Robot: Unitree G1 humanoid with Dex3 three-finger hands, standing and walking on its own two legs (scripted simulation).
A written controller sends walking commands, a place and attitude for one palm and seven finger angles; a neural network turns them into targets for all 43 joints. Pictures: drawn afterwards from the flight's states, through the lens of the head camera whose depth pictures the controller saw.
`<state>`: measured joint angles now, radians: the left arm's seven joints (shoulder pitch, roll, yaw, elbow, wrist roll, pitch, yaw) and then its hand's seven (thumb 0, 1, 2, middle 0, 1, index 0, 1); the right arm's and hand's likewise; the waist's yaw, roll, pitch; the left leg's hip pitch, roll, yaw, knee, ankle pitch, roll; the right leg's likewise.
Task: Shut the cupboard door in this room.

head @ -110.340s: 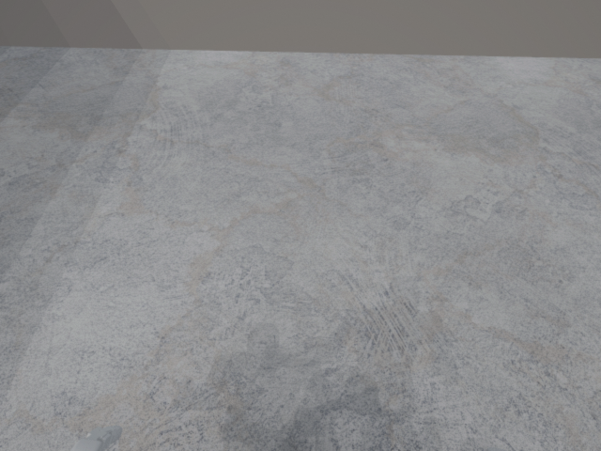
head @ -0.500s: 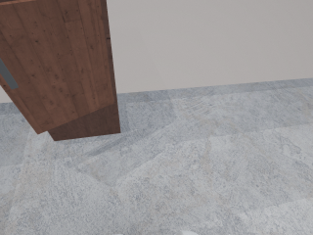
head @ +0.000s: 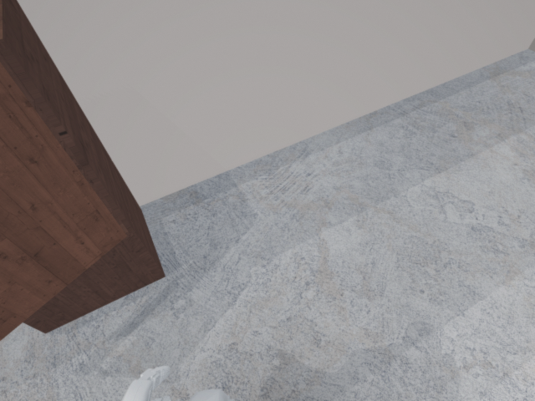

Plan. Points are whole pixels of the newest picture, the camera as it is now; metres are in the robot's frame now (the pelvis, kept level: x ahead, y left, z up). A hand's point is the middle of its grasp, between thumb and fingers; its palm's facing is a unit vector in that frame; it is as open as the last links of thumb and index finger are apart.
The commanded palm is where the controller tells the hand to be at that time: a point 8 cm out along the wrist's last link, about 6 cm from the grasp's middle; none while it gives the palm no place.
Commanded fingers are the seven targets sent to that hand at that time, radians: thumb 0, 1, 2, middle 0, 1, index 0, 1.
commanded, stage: turn to face it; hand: left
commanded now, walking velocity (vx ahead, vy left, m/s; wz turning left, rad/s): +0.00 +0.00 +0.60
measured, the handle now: out of the picture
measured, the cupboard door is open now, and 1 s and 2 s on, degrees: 23 23 23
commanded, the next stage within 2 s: take the last steps up to it in 1.28 s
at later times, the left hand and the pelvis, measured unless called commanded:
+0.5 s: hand out of the picture +0.01 +0.26 -0.16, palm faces +0.35 -0.90 -0.28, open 7.4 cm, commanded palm none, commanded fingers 0.00 0.90 0.90 -0.20 -0.30 -0.20 -0.30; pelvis +0.02 +0.03 +0.01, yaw +18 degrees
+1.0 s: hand out of the picture -0.02 +0.17 -0.15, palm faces +0.59 -0.76 -0.26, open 7.4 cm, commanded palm none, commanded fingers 0.00 0.90 0.90 -0.20 -0.30 -0.20 -0.30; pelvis +0.03 -0.03 +0.01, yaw +38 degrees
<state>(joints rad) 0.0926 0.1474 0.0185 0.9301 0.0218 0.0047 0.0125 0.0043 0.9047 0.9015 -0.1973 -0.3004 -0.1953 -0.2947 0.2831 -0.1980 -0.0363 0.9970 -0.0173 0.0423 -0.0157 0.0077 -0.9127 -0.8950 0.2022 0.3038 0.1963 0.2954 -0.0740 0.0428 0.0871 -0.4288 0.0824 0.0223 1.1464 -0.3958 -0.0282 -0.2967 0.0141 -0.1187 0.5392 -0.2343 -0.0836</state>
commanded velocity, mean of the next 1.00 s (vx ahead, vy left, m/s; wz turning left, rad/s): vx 0.00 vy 0.00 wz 0.58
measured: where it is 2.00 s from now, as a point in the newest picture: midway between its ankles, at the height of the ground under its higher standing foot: outside the picture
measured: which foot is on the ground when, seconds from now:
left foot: up 0.00-0.28, down 0.30-0.72, up 0.74-1.00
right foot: down 0.00-0.30, up 0.32-0.70, down 0.72-1.00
